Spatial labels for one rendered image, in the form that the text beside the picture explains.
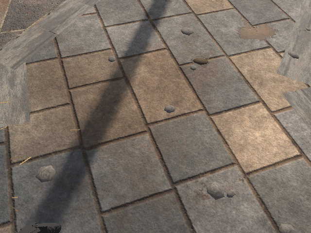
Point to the robot left hand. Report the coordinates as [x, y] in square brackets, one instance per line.
[45, 227]

